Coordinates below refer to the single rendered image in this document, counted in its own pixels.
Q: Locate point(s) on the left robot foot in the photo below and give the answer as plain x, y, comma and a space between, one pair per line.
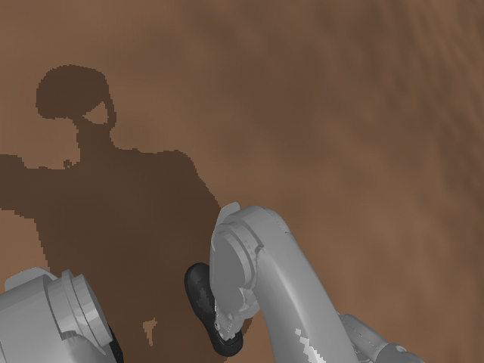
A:
117, 352

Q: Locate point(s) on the right robot foot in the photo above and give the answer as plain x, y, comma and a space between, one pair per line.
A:
203, 303

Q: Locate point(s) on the right robot hand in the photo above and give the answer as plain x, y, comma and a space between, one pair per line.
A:
366, 341

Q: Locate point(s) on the right robot arm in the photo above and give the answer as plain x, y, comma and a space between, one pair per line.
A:
395, 353

